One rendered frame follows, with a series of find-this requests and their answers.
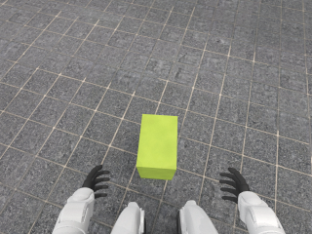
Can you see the robot left hand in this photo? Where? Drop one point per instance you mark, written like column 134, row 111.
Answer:
column 91, row 180

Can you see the robot right hand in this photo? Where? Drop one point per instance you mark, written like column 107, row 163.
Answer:
column 239, row 184

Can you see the robot left forearm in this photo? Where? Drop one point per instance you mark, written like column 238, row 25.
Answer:
column 75, row 216

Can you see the robot right forearm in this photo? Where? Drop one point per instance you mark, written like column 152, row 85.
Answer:
column 259, row 218

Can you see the left robot thigh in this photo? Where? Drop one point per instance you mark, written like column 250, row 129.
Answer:
column 130, row 221

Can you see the carton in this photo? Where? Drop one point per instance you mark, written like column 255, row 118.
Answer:
column 157, row 147

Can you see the robot right shin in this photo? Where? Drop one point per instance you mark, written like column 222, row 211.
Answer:
column 188, row 203

